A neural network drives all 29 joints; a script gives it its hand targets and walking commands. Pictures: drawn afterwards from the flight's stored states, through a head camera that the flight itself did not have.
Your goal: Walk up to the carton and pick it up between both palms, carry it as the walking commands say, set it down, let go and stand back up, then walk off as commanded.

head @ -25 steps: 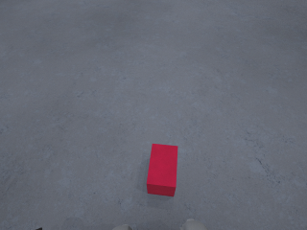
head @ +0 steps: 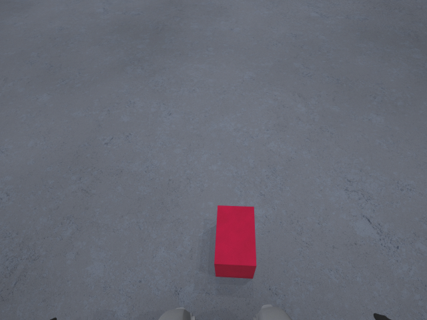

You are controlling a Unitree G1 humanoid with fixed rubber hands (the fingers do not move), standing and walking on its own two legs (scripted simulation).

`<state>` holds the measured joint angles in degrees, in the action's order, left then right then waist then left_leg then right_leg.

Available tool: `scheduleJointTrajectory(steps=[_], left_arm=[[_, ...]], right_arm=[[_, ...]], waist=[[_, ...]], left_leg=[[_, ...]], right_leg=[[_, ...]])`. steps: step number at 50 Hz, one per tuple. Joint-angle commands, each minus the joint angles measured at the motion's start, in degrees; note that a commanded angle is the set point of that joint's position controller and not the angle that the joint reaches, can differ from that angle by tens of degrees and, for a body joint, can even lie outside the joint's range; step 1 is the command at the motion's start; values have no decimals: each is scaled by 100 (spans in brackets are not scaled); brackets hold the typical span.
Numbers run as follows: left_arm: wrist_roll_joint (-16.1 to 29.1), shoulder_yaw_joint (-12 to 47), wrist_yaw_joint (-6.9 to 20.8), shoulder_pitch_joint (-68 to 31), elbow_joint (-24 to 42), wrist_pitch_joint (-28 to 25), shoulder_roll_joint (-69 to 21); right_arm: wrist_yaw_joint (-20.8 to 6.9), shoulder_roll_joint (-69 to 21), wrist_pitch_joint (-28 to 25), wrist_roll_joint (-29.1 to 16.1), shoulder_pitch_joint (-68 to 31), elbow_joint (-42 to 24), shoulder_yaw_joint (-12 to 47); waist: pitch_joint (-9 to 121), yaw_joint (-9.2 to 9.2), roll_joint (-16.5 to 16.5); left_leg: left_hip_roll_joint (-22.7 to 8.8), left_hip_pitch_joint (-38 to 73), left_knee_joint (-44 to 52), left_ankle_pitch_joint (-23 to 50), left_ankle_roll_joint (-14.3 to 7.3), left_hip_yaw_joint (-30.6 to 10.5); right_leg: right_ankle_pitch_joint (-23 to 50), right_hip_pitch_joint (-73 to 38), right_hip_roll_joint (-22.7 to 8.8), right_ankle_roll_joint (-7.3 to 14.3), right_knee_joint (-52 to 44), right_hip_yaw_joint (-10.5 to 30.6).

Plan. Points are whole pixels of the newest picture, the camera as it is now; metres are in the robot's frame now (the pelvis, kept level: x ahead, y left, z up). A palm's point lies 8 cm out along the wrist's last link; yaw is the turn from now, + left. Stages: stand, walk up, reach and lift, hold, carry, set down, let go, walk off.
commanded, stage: walk up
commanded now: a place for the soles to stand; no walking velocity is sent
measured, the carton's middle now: (234, 241) +0.51 -0.06 -0.64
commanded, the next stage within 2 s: none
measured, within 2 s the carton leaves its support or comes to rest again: neither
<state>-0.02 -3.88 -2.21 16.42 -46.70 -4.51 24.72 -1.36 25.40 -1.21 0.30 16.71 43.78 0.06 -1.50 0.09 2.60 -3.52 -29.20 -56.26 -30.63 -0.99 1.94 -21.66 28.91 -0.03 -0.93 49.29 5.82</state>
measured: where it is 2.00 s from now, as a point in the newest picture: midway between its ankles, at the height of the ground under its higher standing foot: outside the picture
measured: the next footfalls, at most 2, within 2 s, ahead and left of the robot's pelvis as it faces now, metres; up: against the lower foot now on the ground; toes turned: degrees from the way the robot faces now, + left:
left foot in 0.02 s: +0.07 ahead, +0.13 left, +0.00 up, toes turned -2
right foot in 0.26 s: +0.10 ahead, -0.14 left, +0.00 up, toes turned +0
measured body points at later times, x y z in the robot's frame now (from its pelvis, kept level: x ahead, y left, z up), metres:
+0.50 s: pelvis +0.02 +0.02 +0.00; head +0.04 +0.02 +0.45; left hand +0.12 +0.35 -0.10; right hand +0.08 -0.30 -0.10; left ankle +0.03 +0.13 -0.70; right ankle +0.05 -0.13 -0.69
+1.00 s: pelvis +0.02 +0.02 +0.00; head +0.05 +0.01 +0.45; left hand +0.13 +0.34 -0.10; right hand +0.08 -0.31 -0.10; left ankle +0.03 +0.13 -0.70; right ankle +0.06 -0.13 -0.69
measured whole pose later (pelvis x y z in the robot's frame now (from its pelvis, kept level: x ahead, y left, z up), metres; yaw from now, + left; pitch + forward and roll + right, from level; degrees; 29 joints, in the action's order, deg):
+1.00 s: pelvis +0.02 +0.02 +0.00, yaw -5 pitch +1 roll -1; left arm 0.0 -2.5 -1.2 16.4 -47.3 -3.0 24.4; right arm -1.0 25.2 -1.9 0.3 16.4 43.8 0.1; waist -2.0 0.7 1.5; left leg -4.7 -25.6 -51.4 -27.0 -0.9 5.4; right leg -21.5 29.2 1.6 -0.9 49.4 5.8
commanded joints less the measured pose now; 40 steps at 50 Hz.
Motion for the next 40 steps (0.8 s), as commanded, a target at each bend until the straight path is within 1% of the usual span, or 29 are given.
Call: scheduleJointTrajectory(steps=[1, 2, 3, 5, 8, 11, 12, 13, 14, 15, 16, 18, 19, 20, 21, 22, 24, 26, 27, 28, 29, 30, 31, 32, 34, 35, 36, 38, 40], left_arm=[[-60, -103, -30, -114, 423, 63, 1196], [18, 16, -34, -48, 459, 67, 620], [24, -38, -102, 21, 487, 62, 778], [26, -172, -63, 96, 214, 91, 1273], [3, -174, 93, 250, 105, 65, 1148], [-51, -158, 119, 272, 109, -18, 1030], [-82, -183, 111, 510, 17, -73, 975], [-139, -247, 85, 756, -34, -123, 1108], [-209, -379, 43, 683, -41, -151, 1478], [-170, -433, 25, 404, 118, -135, 1899], [-137, -435, 33, 394, 153, -91, 2028], [-116, -304, 19, -77, 235, -26, 1741], [-84, -193, 31, -195, 297, 19, 1488], [-48, -97, 48, -341, 390, 50, 1150], [2, -19, 61, -368, 384, 72, 770], [-9, -84, 34, -129, 238, 87, 973], [-27, -131, 64, -7, 153, 76, 1175], [-34, -117, 104, 333, 63, -21, 1056], [-42, -150, 94, 446, 29, -69, 1063], [-85, -227, 77, 510, 44, -106, 1252], [-93, -267, 55, 313, 90, -113, 1570], [-46, -289, 38, 300, 130, -87, 1741], [-52, -273, 15, 205, 171, -68, 1696], [-58, -224, 6, 84, 207, -32, 1661], [-41, -86, 13, -264, 351, 19, 1332], [-9, 3, 24, -393, 379, 34, 1023], [26, 1, 26, -181, 278, 54, 919], [-29, -43, 33, -92, 204, 39, 1094], [-47, -80, 80, 229, 116, -34, 1062]], right_arm=[[158, 1097, -240, 206, 752, 76, -736], [211, 1657, -303, 332, 972, 44, -876], [193, 1839, -269, 265, 323, -235, -832], [184, 1614, -246, 203, -119, -166, -764], [196, 1472, -249, 213, -140, -213, -682], [147, 1560, -219, 202, -226, -271, -699], [130, 1541, -183, 188, -459, -312, -676], [122, 1361, -156, 156, -366, -328, -593], [144, 992, -143, 110, -99, -330, -500], [142, 767, -131, 62, -301, -466, -436], [179, 1022, -115, 103, -492, -474, -521], [146, 1094, -185, 105, -188, -236, -561], [142, 1077, -238, 116, 40, -119, -585], [162, 1219, -283, 192, 274, -12, -662], [177, 1557, -326, 237, 360, 62, -738], [179, 1747, -344, 237, 81, -74, -744], [177, 1562, -320, 179, -247, -110, -701], [176, 1534, -262, 129, -449, -193, -649], [166, 1394, -233, 121, -457, -207, -586], [171, 1257, -211, 87, -343, -229, -565], [181, 1029, -192, 45, -282, -331, -526], [188, 975, -146, 32, -397, -378, -525], [191, 934, -136, 34, -377, -342, -496], [183, 994, -165, 79, -318, -276, -523], [200, 1178, -264, 148, -53, -103, -589], [195, 1372, -303, 194, 96, -49, -637], [201, 1569, -326, 181, 30, -45, -686], [178, 1525, -320, 157, -296, -91, -651], [175, 1456, -240, 143, -586, -177, -605]], waist=[[368, 525, -675], [393, 612, 1080], [-62, 287, 968], [-320, 157, 318], [-170, 156, 899], [116, 87, 913], [285, -160, 695], [450, -289, 237], [570, -164, -850], [336, -83, -1594], [297, -150, -1270], [137, 72, -901], [239, 220, -846], [353, 372, -421], [311, 423, 717], [30, 245, 856], [23, 92, 408], [272, -68, 635], [397, -145, 386], [711, -106, 9], [777, 49, -835], [816, 22, -924], [711, 2, -893], [602, 43, -911], [401, 267, -457], [462, 386, 149], [329, 247, 570], [193, 132, 562], [329, -72, 396]], left_leg=[[196, 1889, 2077, 511, -169, -23], [-1216, 2238, 3382, -417, -472, -2244], [-2180, 1676, 3971, -480, -766, -3304], [-1904, 1173, 3615, -53, -973, -2571], [-1542, 1347, 3124, 605, -1007, -1628], [-1612, 1074, 2660, 1198, -1158, -1380], [-1491, 625, 2280, 1494, -999, -986], [-1252, 241, 1489, 1546, -755, -765], [-745, -316, 459, 1370, -420, -347], [56, -969, -41, 226, -54, 92], [87, -1008, 36, -658, -90, -237], [103, -168, 841, -197, -123, -87], [57, 609, 1484, 252, -186, -179], [-395, 1395, 2252, 140, -353, -868], [-1235, 1870, 3251, -653, -618, -1961], [-2037, 1761, 3587, -430, -955, -2689], [-1916, 1404, 3110, 631, -1186, -1929], [-1502, 1194, 2364, 1861, -889, -970], [-1272, 932, 1894, 2528, -706, -669], [-1035, 740, 1195, 2628, -461, -425], [-445, 338, 448, 1916, -194, 35], [-20, -19, 363, 947, -63, -44], [17, -96, 521, 376, -56, -91], [44, 198, 817, 228, -95, -91], [-363, 1168, 1763, 847, -293, -595], [-891, 1688, 2422, 802, -543, -1138], [-1652, 1790, 2990, 868, -919, -1875], [-1966, 1551, 2807, 1920, -1237, -1654], [-1480, 1069, 2236, 2191, -867, -830]], right_leg=[[1335, 931, -366, 890, -283, 853], [295, 1804, 341, 434, 1521, -20], [-1000, 2187, 487, 255, 1601, -170], [-656, 1455, -16, 121, 1477, -2], [-601, 1102, -22, 143, 857, -408], [-607, 335, -11, 236, -16, -836], [-253, -515, 115, 349, -735, -1029], [-63, -1177, 204, 426, -1264, -598], [253, -1559, -408, 637, -1716, 930], [236, -1451, -1250, 1203, -2292, 2924], [-32, -1178, -1460, 1672, -2233, 3593], [333, -581, -1107, 1516, -1778, 2636], [673, -109, -753, 1173, -1448, 1951], [735, 626, -359, 800, -731, 1242], [203, 1391, 286, 386, 533, 67], [-744, 1570, 311, 249, 676, -282], [-804, 930, -52, 219, 507, -437], [-112, 48, 29, 339, -424, -749], [683, -488, 86, 450, -767, -549], [1561, -893, -132, 581, -964, 131], [2097, -1037, -657, 892, -1234, 1328], [2348, -1275, -964, 1366, -1260, 2310], [2120, -1245, -1116, 1563, -1303, 2467], [1712, -792, -1065, 1526, -1314, 2423], [1833, 243, -577, 1045, -738, 1430], [1518, 829, -110, 618, -32, 510], [844, 1011, 182, 352, 491, -283], [-670, 698, -107, 267, 273, -554], [331, -179, 41, 442, -590, -589]])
